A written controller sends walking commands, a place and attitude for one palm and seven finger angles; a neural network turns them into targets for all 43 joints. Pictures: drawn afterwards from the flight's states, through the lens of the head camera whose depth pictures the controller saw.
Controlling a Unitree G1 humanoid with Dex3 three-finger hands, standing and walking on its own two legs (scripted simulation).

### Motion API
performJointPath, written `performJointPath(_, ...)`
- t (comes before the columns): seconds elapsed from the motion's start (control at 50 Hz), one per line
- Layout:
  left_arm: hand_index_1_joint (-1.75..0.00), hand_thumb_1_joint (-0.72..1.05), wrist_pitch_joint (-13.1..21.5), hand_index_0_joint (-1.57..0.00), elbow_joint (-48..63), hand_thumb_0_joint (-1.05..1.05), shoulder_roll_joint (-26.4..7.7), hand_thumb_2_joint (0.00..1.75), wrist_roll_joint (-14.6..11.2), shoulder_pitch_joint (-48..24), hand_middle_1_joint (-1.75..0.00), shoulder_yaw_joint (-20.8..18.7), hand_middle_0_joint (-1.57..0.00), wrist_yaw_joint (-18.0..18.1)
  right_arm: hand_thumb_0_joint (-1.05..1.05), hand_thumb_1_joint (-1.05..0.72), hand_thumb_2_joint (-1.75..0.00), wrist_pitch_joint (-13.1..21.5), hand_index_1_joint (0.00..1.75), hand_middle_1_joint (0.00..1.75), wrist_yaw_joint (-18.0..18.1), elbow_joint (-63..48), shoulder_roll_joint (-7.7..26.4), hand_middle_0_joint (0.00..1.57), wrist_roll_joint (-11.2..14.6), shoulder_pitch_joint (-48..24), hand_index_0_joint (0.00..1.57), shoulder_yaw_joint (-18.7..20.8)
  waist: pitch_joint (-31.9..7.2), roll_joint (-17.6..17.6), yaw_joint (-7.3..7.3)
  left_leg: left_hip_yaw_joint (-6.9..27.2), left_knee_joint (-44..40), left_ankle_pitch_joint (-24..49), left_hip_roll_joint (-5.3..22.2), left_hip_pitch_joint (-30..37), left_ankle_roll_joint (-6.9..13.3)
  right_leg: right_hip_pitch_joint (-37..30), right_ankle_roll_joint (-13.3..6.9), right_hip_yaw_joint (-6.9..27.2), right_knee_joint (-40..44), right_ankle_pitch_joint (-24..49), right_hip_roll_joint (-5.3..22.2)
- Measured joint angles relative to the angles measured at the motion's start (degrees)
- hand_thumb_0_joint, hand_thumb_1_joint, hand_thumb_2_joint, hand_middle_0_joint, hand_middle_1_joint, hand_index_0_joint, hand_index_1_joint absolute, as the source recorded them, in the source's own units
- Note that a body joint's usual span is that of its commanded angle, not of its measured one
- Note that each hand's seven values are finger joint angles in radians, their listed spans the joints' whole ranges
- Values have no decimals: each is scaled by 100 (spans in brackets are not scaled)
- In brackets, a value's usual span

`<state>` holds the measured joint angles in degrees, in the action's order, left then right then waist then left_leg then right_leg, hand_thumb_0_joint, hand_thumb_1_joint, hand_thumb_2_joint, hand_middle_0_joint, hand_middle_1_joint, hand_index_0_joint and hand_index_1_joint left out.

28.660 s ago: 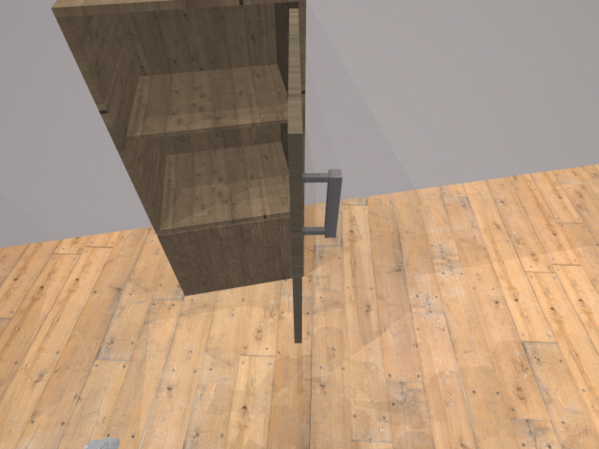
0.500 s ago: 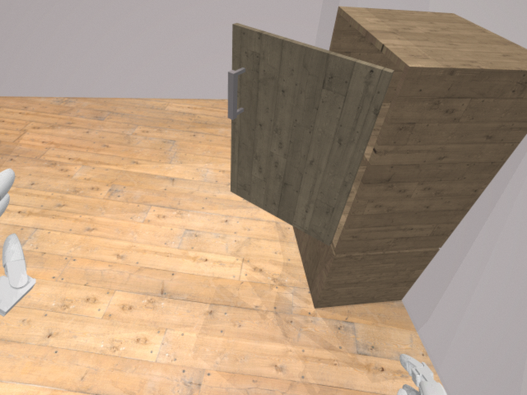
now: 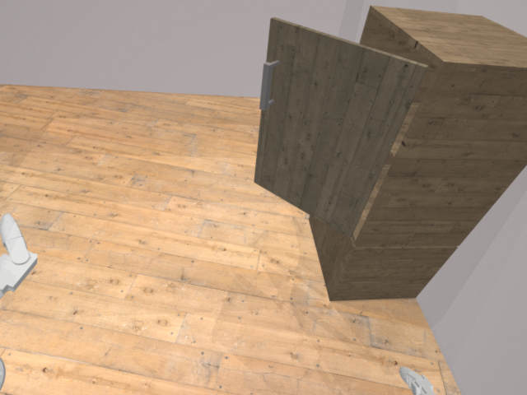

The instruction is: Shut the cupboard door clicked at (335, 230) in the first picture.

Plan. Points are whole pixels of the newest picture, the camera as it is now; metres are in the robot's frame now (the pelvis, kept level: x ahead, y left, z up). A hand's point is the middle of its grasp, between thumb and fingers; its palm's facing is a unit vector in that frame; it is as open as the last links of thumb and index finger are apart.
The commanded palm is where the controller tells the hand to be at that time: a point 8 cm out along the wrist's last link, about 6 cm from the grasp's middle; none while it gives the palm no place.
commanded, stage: stop stepping back and stand still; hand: left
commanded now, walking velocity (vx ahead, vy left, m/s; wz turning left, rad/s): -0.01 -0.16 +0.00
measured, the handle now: (269, 85) +0.93 +0.03 +0.07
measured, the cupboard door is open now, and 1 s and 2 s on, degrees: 48 48 48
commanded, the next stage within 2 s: let the arm hang, fingers relaxed in 0.58 s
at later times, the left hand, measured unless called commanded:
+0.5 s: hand (78, 245) +0.23 +0.24 +0.17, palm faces +0.39 -0.81 -0.45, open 7.4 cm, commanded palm +0.17 +0.28 +0.20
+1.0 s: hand out of the picture +0.04 +0.18 -0.16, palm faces +0.03 -0.99 -0.17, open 7.0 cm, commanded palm none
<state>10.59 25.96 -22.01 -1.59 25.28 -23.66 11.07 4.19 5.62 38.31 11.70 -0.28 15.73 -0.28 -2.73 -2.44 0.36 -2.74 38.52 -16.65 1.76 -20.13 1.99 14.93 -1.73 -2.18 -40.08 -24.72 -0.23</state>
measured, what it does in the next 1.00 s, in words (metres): steps on the spot: right foot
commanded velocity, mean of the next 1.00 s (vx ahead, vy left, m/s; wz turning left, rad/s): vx -0.03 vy -0.02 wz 0.00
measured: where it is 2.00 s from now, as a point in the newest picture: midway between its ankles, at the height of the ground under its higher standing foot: outside the picture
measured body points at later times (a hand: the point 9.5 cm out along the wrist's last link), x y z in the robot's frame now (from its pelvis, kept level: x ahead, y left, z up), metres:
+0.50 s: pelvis +0.02 -0.01 +0.02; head +0.02 +0.00 +0.47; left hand +0.20 +0.28 +0.20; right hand +0.18 -0.26 -0.06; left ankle +0.05 +0.09 -0.72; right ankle +0.01 -0.11 -0.72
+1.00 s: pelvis -0.01 +0.01 +0.01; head +0.00 +0.03 +0.46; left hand +0.04 +0.24 -0.15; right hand +0.05 -0.22 -0.12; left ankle +0.05 +0.10 -0.72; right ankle +0.01 -0.11 -0.72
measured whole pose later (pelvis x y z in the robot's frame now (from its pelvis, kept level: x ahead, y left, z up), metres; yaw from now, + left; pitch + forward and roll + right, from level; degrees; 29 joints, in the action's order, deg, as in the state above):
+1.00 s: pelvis -0.01 +0.01 +0.01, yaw +1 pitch -1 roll -1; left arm -3.3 -50.6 -9.9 1.1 16.3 -1.2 1.8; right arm -1.6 -0.1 53.2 10.5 -1.7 14.1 -1.9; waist 1.9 -1.9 0.9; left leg -3.0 31.7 -11.6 -0.5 -19.8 3.1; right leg 15.4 0.2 -4.2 -30.8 -14.9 1.1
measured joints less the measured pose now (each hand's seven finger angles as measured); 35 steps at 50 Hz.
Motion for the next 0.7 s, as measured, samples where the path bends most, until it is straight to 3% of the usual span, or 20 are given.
performJointPath(0.04,-30,89,-25,-21,-18,1,-28,90,-20,0,-30,-102,-21,-17,2,-91,-90,89,30,30,-24,20,-128,20,-39,-137,20,-23,136,-81,50,-103,-89,42,-78,97,61,313,38,193,-746,-153,-72)
performJointPath(0.08,-30,89,-59,-21,69,1,-123,90,-20,92,-30,-158,-20,-73,2,-91,-90,180,30,30,-100,-4,-275,20,-66,-153,20,-81,189,-95,116,-91,-420,173,-95,253,75,484,77,178,-989,-3,-133)
performJointPath(0.2,-30,89,14,-21,507,1,-324,90,-27,671,-30,-172,-20,-156,1,-91,-90,212,30,30,-259,-199,-459,20,-58,-67,21,-300,188,99,68,-79,-1074,432,86,535,6,82,174,-153,596,656,-182)
performJointPath(0.28,-30,89,-18,-21,300,1,-483,90,-37,689,-30,-238,-21,-191,1,-90,-90,170,30,30,-229,-260,-477,20,-48,-126,21,-326,177,31,-2,-169,-976,330,-20,458,-35,-426,149,-45,1540,1223,-83)
performJointPath(0.42,-30,89,-171,-21,52,1,-110,90,-109,605,-30,30,-21,-156,1,-90,-90,28,30,30,-180,-263,-202,20,75,-415,21,-155,251,267,34,-134,-835,256,99,363,-137,-354,18,-59,1443,1001,-202)
performJointPath(0.54,-30,89,-69,-22,176,1,-173,90,-71,824,-30,122,-21,-125,1,-91,-90,-159,30,30,-56,-345,38,20,111,-390,20,4,80,242,111,-75,-699,188,81,311,-160,-300,-7,-118,1245,868,-182)
performJointPath(0.66,-30,89,-35,-22,-100,1,-150,90,-42,701,-30,9,-21,-70,1,-91,-90,-213,30,30,6,-302,167,20,103,-281,20,89,-12,244,32,-86,-767,241,37,375,-105,-366,45,-110,1314,924,-141)
performJointPath(0.7,-30,89,14,-21,-430,1,-106,90,47,468,-30,138,-21,-152,1,-91,-90,-64,30,30,-102,-172,233,19,89,-269,20,107,-28,297,-8,-63,-766,283,5,312,-71,-326,76,-138,1323,964,-111)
